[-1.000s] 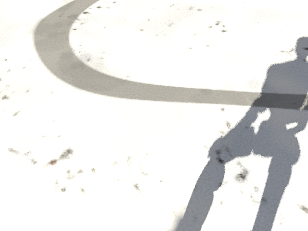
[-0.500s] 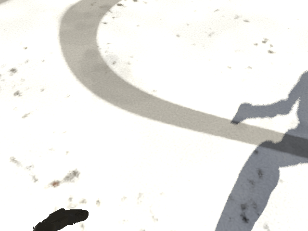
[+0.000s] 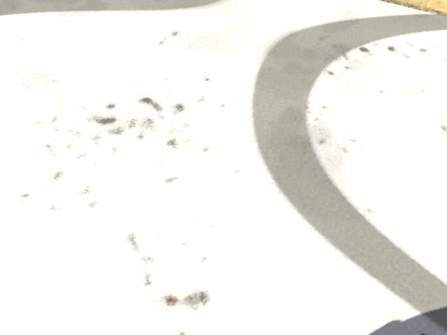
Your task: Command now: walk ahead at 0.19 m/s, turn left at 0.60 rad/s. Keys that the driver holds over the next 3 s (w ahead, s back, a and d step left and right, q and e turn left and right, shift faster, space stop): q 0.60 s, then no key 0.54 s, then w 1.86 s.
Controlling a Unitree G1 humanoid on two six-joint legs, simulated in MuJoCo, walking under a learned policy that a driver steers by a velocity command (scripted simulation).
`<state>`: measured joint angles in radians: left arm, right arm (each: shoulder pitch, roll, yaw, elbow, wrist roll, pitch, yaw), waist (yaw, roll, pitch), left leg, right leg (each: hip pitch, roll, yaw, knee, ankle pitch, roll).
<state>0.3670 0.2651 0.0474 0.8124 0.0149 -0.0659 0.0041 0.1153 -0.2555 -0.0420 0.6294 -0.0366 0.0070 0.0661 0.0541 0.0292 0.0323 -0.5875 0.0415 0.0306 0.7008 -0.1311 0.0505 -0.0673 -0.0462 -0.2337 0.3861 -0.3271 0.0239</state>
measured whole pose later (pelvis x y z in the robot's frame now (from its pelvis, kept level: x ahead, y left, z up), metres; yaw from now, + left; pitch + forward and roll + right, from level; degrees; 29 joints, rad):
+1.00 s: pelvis +0.10 +0.00 +0.00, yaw +27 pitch +0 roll +1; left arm 0.26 0.26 0.03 0.77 0.01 0.02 0.01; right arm 0.19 -0.25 -0.03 0.77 -0.01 0.04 -0.01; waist 0.03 -0.02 0.04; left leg -0.16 -0.06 -0.06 0.44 -0.25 0.03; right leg -0.24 -0.01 -0.02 0.53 -0.28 -0.02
